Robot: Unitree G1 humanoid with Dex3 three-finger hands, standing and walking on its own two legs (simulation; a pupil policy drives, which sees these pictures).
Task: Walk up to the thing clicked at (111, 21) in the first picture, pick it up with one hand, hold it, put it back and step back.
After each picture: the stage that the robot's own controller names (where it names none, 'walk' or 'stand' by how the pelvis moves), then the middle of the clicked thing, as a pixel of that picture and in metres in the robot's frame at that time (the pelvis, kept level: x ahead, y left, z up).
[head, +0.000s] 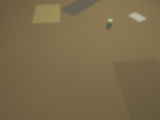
stand; (109, 24) +1.82 -0.35 -0.72
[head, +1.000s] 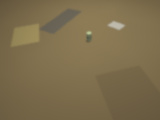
walk; (89, 36) +1.73 +0.08 -0.70
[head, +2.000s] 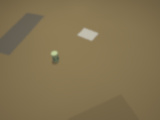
walk; (55, 56) +1.11 +0.37 -0.71
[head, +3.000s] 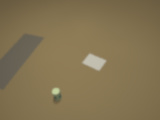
walk; (57, 94) +0.71 +0.31 -0.72
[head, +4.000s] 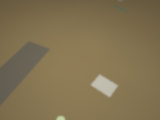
walk; out of the picture +0.47 +0.18 -0.70
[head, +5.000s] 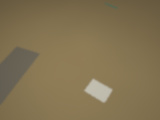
stand; out of the picture +0.36 +0.20 -0.72
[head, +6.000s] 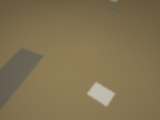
stand; out of the picture +0.36 +0.18 -0.72
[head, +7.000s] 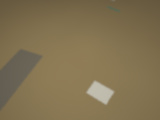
stand; out of the picture +0.38 +0.20 -0.72
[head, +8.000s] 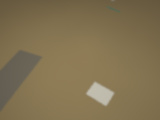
stand; out of the picture +0.36 +0.20 -0.73
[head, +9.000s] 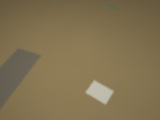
go down; out of the picture +0.35 +0.20 -0.73
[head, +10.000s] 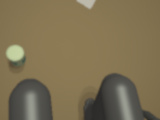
go down; (17, 56) +0.45 +0.22 -0.32
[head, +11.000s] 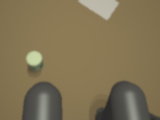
approach; (35, 61) +0.45 +0.20 -0.32
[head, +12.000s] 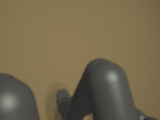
close in; out of the picture +0.44 +0.25 -0.23
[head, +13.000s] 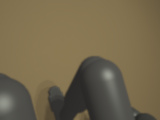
close; out of the picture +0.44 +0.26 -0.23
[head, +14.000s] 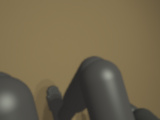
lift; out of the picture +0.42 +0.24 -0.23
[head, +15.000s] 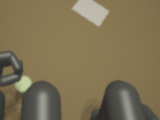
lift; (25, 86) +0.35 +0.23 -0.31
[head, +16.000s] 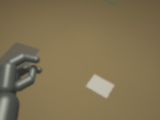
close; out of the picture +0.29 +0.19 -0.65
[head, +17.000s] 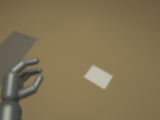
stand; out of the picture +0.29 +0.21 -0.67
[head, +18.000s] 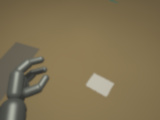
stand; out of the picture +0.28 +0.20 -0.67
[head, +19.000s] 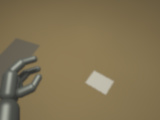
stand; out of the picture +0.29 +0.20 -0.67
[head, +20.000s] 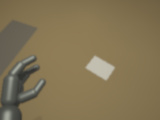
stand; out of the picture +0.30 +0.20 -0.62
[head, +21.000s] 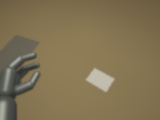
stand; out of the picture +0.29 +0.20 -0.66
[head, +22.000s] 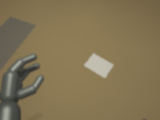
stand; out of the picture +0.31 +0.20 -0.61
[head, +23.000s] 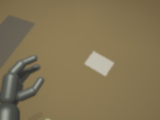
stand; out of the picture +0.30 +0.20 -0.61
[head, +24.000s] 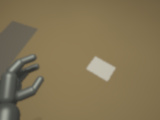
stand; out of the picture +0.30 +0.19 -0.61
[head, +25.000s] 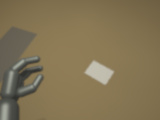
stand; out of the picture +0.29 +0.21 -0.64
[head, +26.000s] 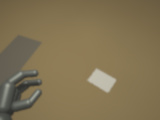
stand; out of the picture +0.28 +0.20 -0.66
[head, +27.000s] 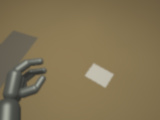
stand; out of the picture +0.29 +0.21 -0.66
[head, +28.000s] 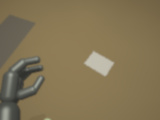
stand; out of the picture +0.30 +0.20 -0.61
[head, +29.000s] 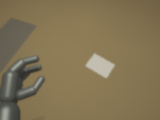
stand; out of the picture +0.31 +0.20 -0.61
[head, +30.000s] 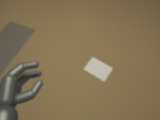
stand; out of the picture +0.30 +0.20 -0.63
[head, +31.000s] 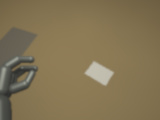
stand; out of the picture +0.29 +0.20 -0.65
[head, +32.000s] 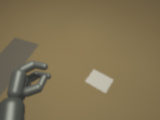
close; out of the picture +0.28 +0.21 -0.67
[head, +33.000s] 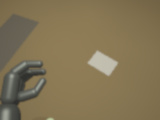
close; out of the picture +0.30 +0.20 -0.60
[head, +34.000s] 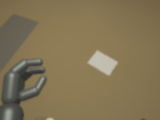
stand; out of the picture +0.30 +0.20 -0.60
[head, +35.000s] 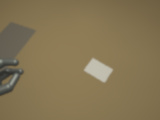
stand; out of the picture +0.30 +0.20 -0.64
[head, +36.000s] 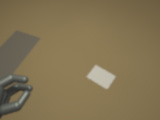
hold; out of the picture +0.29 +0.20 -0.65
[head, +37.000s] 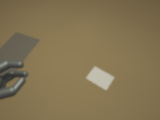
stand; out of the picture +0.29 +0.20 -0.66
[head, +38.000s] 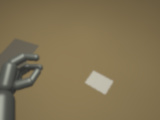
close; out of the picture +0.28 +0.21 -0.68
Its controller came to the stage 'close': yes
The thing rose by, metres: 0.03
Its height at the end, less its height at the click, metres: +0.00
